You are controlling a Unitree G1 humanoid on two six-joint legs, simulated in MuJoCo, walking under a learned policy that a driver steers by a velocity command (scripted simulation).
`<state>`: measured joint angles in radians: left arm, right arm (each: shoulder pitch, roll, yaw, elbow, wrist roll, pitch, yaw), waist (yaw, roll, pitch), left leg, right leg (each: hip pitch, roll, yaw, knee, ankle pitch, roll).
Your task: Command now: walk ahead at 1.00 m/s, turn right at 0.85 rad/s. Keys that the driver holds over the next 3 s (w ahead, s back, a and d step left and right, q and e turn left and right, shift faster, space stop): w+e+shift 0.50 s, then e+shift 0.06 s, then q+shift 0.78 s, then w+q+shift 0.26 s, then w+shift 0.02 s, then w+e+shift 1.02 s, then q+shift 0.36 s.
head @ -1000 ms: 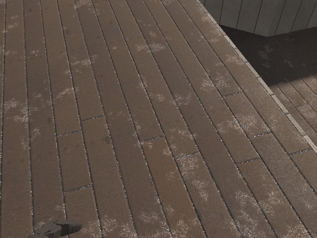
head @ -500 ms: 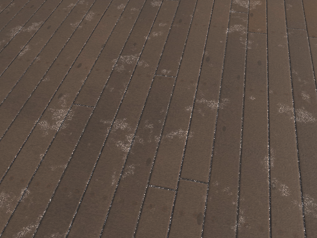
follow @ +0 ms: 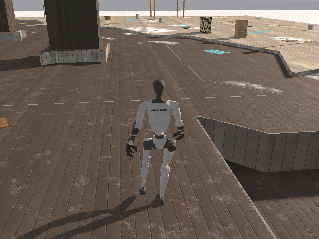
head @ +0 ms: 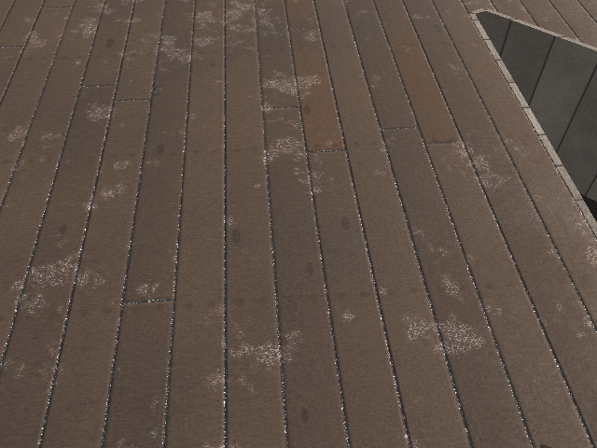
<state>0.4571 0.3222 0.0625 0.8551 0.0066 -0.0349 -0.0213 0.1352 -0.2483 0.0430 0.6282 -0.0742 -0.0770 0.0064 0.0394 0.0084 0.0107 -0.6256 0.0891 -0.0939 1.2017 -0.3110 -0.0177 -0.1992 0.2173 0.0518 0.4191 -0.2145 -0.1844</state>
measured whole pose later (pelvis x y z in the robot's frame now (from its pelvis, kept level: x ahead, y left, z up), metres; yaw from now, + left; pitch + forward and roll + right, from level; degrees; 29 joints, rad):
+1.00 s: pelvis +0.74 -0.13 +0.01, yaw -24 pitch +1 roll -2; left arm 0.14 0.25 0.05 0.79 0.02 -0.04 0.03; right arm 0.19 -0.30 -0.07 0.74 0.03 0.00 -0.02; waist 0.02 0.04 0.07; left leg -0.67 0.12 -0.01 0.92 -0.12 -0.07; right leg -0.20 0.03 -0.19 0.37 -0.20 -0.06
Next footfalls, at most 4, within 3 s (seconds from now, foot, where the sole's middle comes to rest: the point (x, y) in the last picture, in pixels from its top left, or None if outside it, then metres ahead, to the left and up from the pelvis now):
0.24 left None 0.46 0.15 -0.77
0.66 right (414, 356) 0.74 -0.23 -0.77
1.14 left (345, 287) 0.94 -0.06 -0.77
1.58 right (424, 284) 0.96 -0.28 -0.77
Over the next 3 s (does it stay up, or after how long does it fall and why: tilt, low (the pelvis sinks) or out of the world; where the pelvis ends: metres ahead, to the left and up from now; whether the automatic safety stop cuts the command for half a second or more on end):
stays up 1.87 -0.28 0.00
